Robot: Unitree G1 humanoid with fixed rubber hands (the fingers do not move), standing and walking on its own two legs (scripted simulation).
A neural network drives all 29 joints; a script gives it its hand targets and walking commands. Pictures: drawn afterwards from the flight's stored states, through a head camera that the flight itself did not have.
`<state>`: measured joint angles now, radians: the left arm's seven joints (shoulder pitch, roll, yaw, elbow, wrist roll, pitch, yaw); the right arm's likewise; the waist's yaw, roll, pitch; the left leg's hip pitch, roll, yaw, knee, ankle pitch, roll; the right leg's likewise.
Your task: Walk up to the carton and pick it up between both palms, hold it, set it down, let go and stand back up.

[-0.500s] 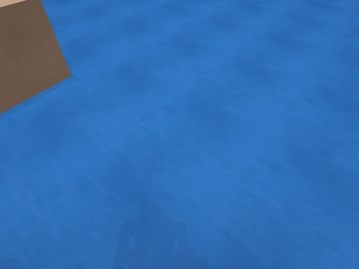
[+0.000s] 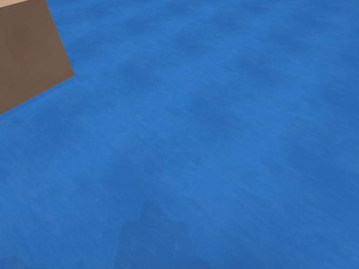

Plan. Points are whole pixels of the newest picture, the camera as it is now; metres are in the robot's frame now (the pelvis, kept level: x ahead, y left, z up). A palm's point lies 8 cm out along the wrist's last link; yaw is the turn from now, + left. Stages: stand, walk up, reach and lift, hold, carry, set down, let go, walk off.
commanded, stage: stand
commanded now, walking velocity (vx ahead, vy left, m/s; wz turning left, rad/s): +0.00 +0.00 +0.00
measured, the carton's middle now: out of the picture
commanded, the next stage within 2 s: walk up in 0.76 s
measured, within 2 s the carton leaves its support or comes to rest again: neither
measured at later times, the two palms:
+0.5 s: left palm out of the picture -0.01 +0.22 -0.15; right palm out of the picture -0.01 -0.22 -0.14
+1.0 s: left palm out of the picture -0.01 +0.22 -0.15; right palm out of the picture +0.00 -0.22 -0.15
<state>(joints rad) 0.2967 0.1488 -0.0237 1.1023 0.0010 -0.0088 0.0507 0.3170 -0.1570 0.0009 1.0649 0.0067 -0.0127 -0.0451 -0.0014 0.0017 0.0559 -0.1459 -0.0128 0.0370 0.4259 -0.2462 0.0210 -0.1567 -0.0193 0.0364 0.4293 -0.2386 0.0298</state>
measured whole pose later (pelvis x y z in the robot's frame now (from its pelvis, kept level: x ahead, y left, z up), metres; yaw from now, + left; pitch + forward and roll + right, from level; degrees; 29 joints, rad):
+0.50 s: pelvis +0.00 +0.00 +0.00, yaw +0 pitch -2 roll +0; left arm 0.30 0.15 -0.02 1.11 0.00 -0.01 0.05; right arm 0.32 -0.15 0.00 1.07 0.01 -0.01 -0.05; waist 0.00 0.00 0.06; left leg -0.15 -0.01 0.04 0.42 -0.24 0.02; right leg -0.16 -0.02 0.04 0.43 -0.24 0.03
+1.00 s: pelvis +0.00 +0.00 +0.00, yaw +3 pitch -1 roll +0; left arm 0.30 0.15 0.01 1.08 0.04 -0.02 0.05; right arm 0.34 -0.16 -0.02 1.04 -0.02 0.00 -0.02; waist -0.02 0.01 0.04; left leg -0.23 -0.02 0.00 0.57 -0.39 0.03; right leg -0.19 -0.02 -0.01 0.47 -0.28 0.00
